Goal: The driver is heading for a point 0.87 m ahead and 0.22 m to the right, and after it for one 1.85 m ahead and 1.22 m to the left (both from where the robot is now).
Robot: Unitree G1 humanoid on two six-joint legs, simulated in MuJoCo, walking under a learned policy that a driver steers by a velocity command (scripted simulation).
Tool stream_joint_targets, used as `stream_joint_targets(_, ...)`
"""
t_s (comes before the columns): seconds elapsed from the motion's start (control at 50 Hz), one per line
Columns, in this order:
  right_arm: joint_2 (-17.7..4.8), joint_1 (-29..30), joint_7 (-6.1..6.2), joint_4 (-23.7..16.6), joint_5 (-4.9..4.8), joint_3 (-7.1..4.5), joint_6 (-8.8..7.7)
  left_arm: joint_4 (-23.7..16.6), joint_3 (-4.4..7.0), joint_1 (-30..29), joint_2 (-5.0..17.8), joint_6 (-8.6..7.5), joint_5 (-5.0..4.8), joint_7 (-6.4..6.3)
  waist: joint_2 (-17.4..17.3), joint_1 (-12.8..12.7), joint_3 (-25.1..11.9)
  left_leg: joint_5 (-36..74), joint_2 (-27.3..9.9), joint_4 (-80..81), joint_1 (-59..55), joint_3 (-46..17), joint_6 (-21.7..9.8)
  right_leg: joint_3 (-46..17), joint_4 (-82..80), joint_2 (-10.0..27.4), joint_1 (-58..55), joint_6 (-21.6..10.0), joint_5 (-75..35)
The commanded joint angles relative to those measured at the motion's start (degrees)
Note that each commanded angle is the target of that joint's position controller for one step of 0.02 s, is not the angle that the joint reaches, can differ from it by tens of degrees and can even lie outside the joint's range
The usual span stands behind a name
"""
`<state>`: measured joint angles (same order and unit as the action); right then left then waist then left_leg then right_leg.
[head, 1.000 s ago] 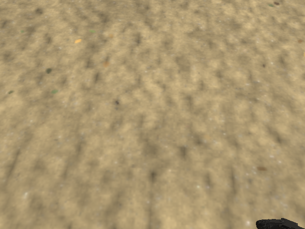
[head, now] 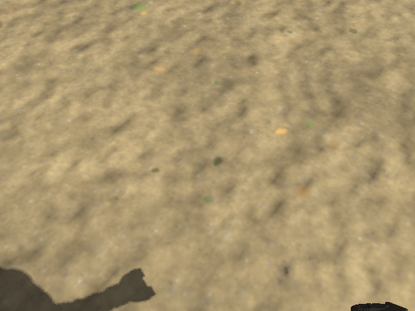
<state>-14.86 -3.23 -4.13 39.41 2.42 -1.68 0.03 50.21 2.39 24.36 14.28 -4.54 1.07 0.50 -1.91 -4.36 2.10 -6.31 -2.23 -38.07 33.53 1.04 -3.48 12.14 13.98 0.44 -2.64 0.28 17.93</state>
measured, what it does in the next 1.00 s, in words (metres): walks ahead, turning right: left foot, then right foot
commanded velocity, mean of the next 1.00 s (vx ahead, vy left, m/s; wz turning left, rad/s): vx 0.50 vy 0.00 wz -0.37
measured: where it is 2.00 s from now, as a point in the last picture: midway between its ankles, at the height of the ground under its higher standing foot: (284, 221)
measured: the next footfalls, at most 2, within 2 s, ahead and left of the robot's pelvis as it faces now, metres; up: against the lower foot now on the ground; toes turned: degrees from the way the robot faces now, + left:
left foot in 0.06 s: +0.19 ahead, +0.10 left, +0.00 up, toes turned +3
right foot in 0.62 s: +0.46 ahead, -0.10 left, +0.00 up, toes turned -19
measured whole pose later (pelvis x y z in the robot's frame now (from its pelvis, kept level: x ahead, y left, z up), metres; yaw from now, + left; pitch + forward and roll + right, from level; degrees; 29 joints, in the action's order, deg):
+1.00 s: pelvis +0.52 -0.06 +0.00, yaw -27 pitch +2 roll +0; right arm -14.7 -4.2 -1.1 42.5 2.1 -1.2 -1.3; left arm 49.4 4.2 22.9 15.6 -2.3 0.2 0.4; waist -2.0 -4.3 2.4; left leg -3.9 -5.6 -42.0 37.0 -2.7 3.4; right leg -7.0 17.6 -8.5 3.3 -7.0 14.9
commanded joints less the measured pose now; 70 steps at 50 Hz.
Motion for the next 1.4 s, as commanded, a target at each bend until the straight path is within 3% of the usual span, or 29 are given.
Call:
stream_joint_targets(0.02,-3.70,2.38,0.62,-3.88,0.56,-0.71,-1.21,-1.01,2.05,1.04,10.27,0.31,-0.10,-0.42,7.55,2.56,1.34,-5.90,3.17,5.16,-6.70,3.91,-2.57,-5.31,1.56,15.29,1.10,-7.77,-40.46)
stream_joint_targets(0.06,-5.09,-10.85,1.58,0.79,1.39,-1.66,-2.48,0.05,1.49,1.68,9.85,1.08,-0.55,-0.58,5.45,8.69,-6.66,-4.11,6.08,11.61,-25.14,4.65,-5.16,-2.57,19.27,12.76,3.84,-6.28,-49.09)
stream_joint_targets(0.08,-9.02,-21.05,2.50,3.08,2.56,-2.85,-2.96,-1.74,0.51,1.20,7.39,0.94,-0.87,-0.40,0.60,12.88,-14.29,-9.54,-5.02,12.35,-41.25,-7.08,-7.83,-2.66,35.02,10.46,15.36,-5.22,-31.16)
stream_joint_targets(0.1,-15.28,-22.76,3.43,3.21,1.79,-4.19,-2.83,-4.59,-0.86,5.05,1.09,0.86,-1.76,0.62,-13.78,10.40,-21.21,-8.54,-23.29,17.53,-55.94,-35.36,-14.69,-3.69,54.90,-0.35,36.67,-2.72,13.53)
stream_joint_targets(0.12,-14.27,-22.51,4.13,3.02,-0.40,-4.40,-2.60,-3.92,1.22,-0.70,8.14,1.45,-0.71,-0.31,-3.93,12.60,-18.61,-2.66,-21.96,19.18,-51.04,-35.00,-13.44,-14.08,59.87,-0.08,40.62,-3.69,11.91)
stream_joint_targets(0.16,-7.69,-15.70,4.18,4.36,-0.66,-2.42,-3.34,-4.08,0.98,-3.34,6.12,0.90,-1.50,0.08,-1.35,7.61,-6.19,7.66,-16.26,21.77,-37.01,-17.88,-8.97,-15.38,54.34,3.90,39.11,-4.40,3.37)
stream_joint_targets(0.22,-3.37,-12.16,4.18,4.86,-1.12,-1.08,-4.73,-1.13,1.19,0.20,4.34,3.16,0.33,0.85,-3.66,3.91,-2.81,9.26,-11.79,26.87,-27.48,-8.29,-5.47,-14.49,50.56,4.64,32.46,-2.99,-0.90)
stream_joint_targets(0.4,-4.03,-16.94,4.74,9.38,-1.46,-1.47,-6.27,-5.63,0.75,-15.16,1.60,3.83,0.52,2.64,-1.64,4.98,3.37,14.15,-9.89,31.16,-29.76,5.28,-4.80,-11.50,35.57,4.67,41.94,-1.81,-17.66)
stream_joint_targets(0.5,-5.68,-21.43,5.58,12.26,-1.22,-1.75,-5.56,-9.15,-0.03,-22.81,1.37,3.63,0.93,3.43,-1.26,6.93,4.58,25.35,-11.95,27.64,-37.11,9.65,-3.63,-5.75,24.37,2.61,39.63,-5.06,-15.96)
stream_joint_targets(0.56,-8.07,-20.48,6.20,12.73,-0.96,-2.19,-4.76,-8.78,0.59,-19.03,2.75,3.78,1.07,2.85,-3.33,4.35,0.80,50.29,-12.54,16.58,-41.13,12.43,-2.51,-2.27,22.68,-2.48,31.92,-8.71,-7.52)
stream_joint_targets(0.6,-9.76,-19.60,6.27,12.40,-0.85,-2.66,-3.69,-5.91,2.02,-8.19,5.20,3.19,1.30,2.11,-3.16,-0.54,-5.79,51.69,-12.50,-1.73,-38.29,12.98,-2.38,-2.90,19.00,-6.07,18.66,-11.92,-3.39)
stream_joint_targets(0.62,-9.63,-18.28,6.01,11.22,-1.05,-2.60,-3.64,-3.32,3.60,0.86,8.72,2.86,1.98,1.29,0.69,-5.14,-10.52,37.16,-10.75,-17.63,-28.12,13.47,-0.77,-10.17,14.31,-2.43,4.76,-14.81,-2.42)
stream_joint_targets(0.64,-2.08,-21.26,4.80,7.57,-1.61,-1.08,-4.11,-3.68,5.52,0.57,16.10,3.12,1.92,0.41,14.42,-0.78,-15.11,-15.98,-0.27,-39.66,-2.71,12.21,2.60,-39.10,12.37,15.87,-13.61,-23.42,-4.61)
stream_joint_targets(0.66,-6.29,-14.90,4.41,5.24,-1.30,-1.85,-4.84,-4.34,5.76,1.52,16.58,3.75,-0.46,0.50,9.03,-3.34,-18.85,-23.60,4.97,-47.97,7.09,-1.20,3.20,-56.66,3.61,19.38,-16.24,-27.31,-5.28)
stream_joint_targets(0.68,-6.09,-10.76,4.14,3.85,-1.56,-1.59,-5.64,-3.89,5.35,-1.88,14.75,3.97,-0.76,-0.04,5.06,-1.92,-9.92,-17.19,0.33,-45.50,11.65,-4.16,2.62,-46.68,2.29,18.39,-10.33,-24.95,-7.62)
stream_joint_targets(0.72,-5.81,-11.58,4.32,4.66,-1.35,-1.49,-5.96,-3.96,3.89,-7.01,9.20,3.48,-0.82,-0.39,-0.58,3.10,-1.63,-11.98,-3.28,-34.88,5.34,-3.45,2.96,-35.47,0.74,12.92,4.27,-19.52,-19.18)
stream_joint_targets(0.76,-4.95,-13.84,4.09,4.97,0.25,-1.30,-3.69,-4.35,3.09,-9.03,7.36,2.51,-1.16,-0.47,0.58,5.91,-2.10,-11.87,-4.01,-29.82,-1.16,-3.45,4.61,-29.27,-0.39,8.88,10.64,-17.88,-25.68)
stream_joint_targets(0.82,-3.54,-11.84,3.55,3.66,0.45,-1.00,-1.91,-3.87,3.57,-6.82,9.52,1.27,-1.17,-0.11,2.08,6.07,-2.07,-9.10,-3.75,-23.26,-0.97,-1.57,6.31,-26.57,-1.42,6.17,13.51,-17.40,-27.83)
stream_joint_targets(1.02,-4.35,7.24,2.92,-3.24,-0.74,-0.17,-2.86,-3.26,4.00,2.14,10.79,1.77,-0.31,-0.64,5.81,-1.28,-0.24,3.71,0.12,1.01,2.92,-1.64,6.27,-31.18,3.17,5.92,4.01,-13.46,-29.56)
stream_joint_targets(1.08,-6.45,2.28,3.21,-2.63,-1.03,-0.70,-3.66,-4.68,4.32,-1.43,12.22,1.68,0.05,-1.16,6.95,2.28,-0.94,-0.92,1.87,7.09,-8.01,-2.66,4.21,-33.68,7.28,6.71,6.13,-10.81,-32.47)
stream_joint_targets(1.12,-9.17,-10.86,4.28,1.17,-0.62,-1.99,-4.73,-5.07,4.10,-3.76,12.07,1.05,-0.34,-0.57,3.53,8.81,-6.94,-1.75,2.41,12.36,-26.24,-2.19,1.60,-30.50,21.65,2.30,10.36,-8.28,-37.07)
stream_joint_targets(1.14,-13.07,-19.88,5.25,1.77,0.68,-2.90,-5.21,-6.37,2.83,-2.92,7.91,0.46,-0.93,-0.12,-2.57,11.87,-15.20,-13.27,-9.52,14.61,-38.73,-14.23,-1.52,-25.81,37.21,-1.27,16.24,-6.74,-24.95)
stream_joint_targets(1.16,-18.36,-20.06,5.43,1.87,1.37,-4.15,-4.49,-7.73,1.88,4.64,3.27,0.50,-2.23,-0.05,-16.35,7.29,-19.91,-18.07,-22.98,21.60,-50.00,-41.81,-8.77,-19.52,51.42,-10.54,33.42,-4.68,12.33)
stream_joint_targets(1.18,-13.82,-16.90,4.95,1.92,0.22,-3.74,-3.80,-5.54,2.10,4.28,7.70,1.27,-0.20,-0.59,-8.56,6.20,-14.59,-26.44,-21.93,23.46,-44.35,-46.23,-9.82,-20.20,56.95,-5.64,39.07,-5.39,11.24)
stream_joint_targets(1.2,-8.61,-13.20,4.55,1.34,-0.37,-2.55,-3.77,-5.20,2.28,0.40,8.27,1.48,0.33,-0.18,-1.74,5.89,-7.10,-25.83,-18.94,24.28,-36.50,-36.83,-8.69,-20.23,56.57,-3.37,38.57,-5.29,5.37)
stream_joint_targets(1.22,-6.09,-11.11,4.19,1.77,-0.38,-1.86,-3.94,-5.79,2.01,-2.70,7.40,1.47,0.45,0.28,0.27,5.46,-3.51,-18.07,-15.73,25.08,-31.33,-28.79,-7.50,-19.59,53.89,-1.87,37.43,-4.94,2.26)
stream_joint_targets(1.24,-5.31,-11.13,4.21,2.55,-0.40,-1.55,-4.25,-6.18,1.90,-4.13,6.82,1.73,0.78,0.69,-1.97,4.98,-2.01,-10.83,-13.14,25.72,-28.66,-22.79,-6.35,-19.18,51.53,-0.70,36.31,-4.53,1.27)
stream_joint_targets(1.32,-5.69,-14.41,3.39,6.53,-1.92,-1.25,-6.30,-6.09,1.18,-3.72,4.95,2.81,1.60,0.84,-4.02,2.34,-3.39,35.80,-10.22,22.23,-26.83,-11.81,-8.29,-15.66,46.24,-1.46,31.91,-1.48,1.63)
stream_joint_targets(1.4,-6.86,-14.32,3.45,8.30,-2.02,-1.44,-5.06,-7.57,-0.75,-10.77,2.16,2.68,0.88,0.69,-5.96,3.36,-4.06,42.12,-6.03,21.08,-23.79,-6.45,-7.30,-11.14,30.56,-1.28,26.73,0.77,-4.67)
